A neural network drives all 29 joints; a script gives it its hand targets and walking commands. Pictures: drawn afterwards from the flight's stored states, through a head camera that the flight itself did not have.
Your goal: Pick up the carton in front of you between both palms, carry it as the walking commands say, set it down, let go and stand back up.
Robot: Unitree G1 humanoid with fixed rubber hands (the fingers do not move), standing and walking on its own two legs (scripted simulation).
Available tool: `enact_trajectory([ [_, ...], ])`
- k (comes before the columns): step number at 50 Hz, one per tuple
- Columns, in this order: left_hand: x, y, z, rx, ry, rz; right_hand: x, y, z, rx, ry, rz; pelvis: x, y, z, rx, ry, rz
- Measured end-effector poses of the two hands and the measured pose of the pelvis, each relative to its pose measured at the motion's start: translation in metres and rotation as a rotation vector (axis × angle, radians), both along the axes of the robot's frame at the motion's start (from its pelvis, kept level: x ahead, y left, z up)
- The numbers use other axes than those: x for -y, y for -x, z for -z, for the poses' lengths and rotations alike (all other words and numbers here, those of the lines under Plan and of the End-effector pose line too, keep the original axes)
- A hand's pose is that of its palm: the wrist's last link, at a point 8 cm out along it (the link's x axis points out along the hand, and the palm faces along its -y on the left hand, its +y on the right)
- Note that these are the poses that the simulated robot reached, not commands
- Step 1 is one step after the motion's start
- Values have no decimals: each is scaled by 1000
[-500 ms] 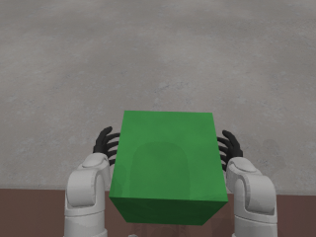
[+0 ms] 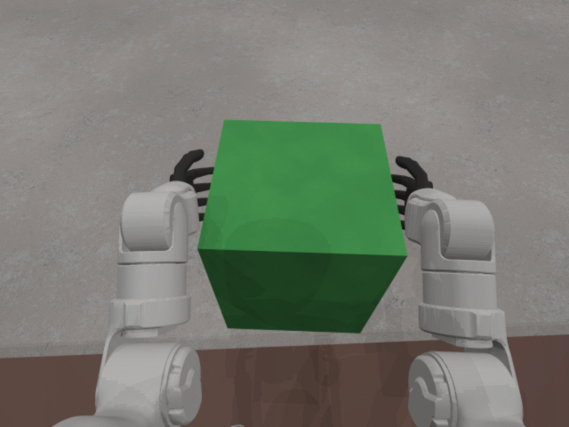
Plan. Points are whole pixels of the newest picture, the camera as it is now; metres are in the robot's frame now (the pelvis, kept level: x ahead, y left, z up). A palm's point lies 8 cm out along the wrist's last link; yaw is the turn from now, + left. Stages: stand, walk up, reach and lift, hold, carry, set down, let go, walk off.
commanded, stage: carry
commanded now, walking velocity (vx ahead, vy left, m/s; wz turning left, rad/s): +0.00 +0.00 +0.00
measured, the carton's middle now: (297, 235) +0.38 +0.00 +0.03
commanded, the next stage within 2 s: none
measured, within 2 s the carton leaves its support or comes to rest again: neither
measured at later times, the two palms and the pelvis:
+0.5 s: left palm (213, 204) +0.36 +0.10 +0.12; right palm (457, 213) +0.36 -0.20 +0.12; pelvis +0.00 -0.03 +0.00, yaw +0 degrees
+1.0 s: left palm (207, 221) +0.34 +0.11 +0.13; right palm (463, 224) +0.34 -0.19 +0.12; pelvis -0.02 -0.04 +0.00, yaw +0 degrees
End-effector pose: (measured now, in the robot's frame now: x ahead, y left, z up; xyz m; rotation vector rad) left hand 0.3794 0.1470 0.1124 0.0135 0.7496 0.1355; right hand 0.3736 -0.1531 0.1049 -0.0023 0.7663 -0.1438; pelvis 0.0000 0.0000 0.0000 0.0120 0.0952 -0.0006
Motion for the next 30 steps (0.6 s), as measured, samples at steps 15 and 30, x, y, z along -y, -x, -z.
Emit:
enact_trajectory([
  [15,28,10,1,41,9,-15,29,6,0,41,-22,13,23,-1,2,16,-13,8],
  [30,45,20,-16,39,-14,7,45,17,-17,39,1,-5,40,-1,1,50,-5,7],
])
